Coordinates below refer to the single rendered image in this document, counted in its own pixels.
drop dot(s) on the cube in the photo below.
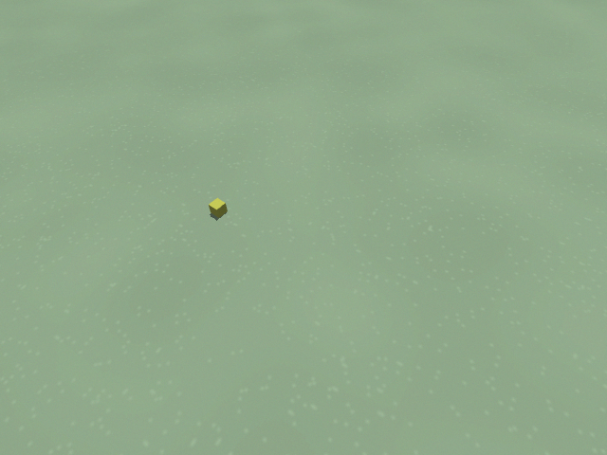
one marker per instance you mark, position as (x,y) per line
(218,207)

